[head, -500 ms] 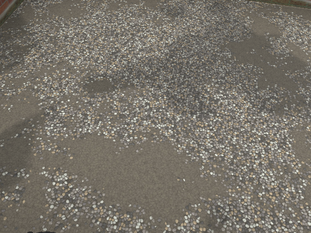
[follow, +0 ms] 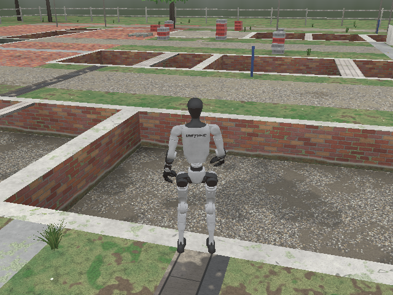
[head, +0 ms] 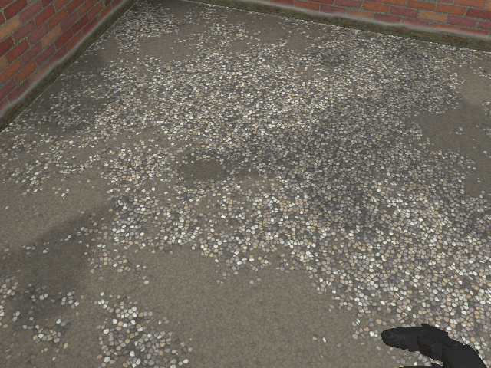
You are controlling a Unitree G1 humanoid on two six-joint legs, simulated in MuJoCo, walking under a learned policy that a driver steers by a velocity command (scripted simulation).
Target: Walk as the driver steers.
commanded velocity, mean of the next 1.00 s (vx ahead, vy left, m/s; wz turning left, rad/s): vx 0.50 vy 0.00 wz -0.46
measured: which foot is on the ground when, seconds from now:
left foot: down 0.00-1.00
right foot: down 0.00-1.00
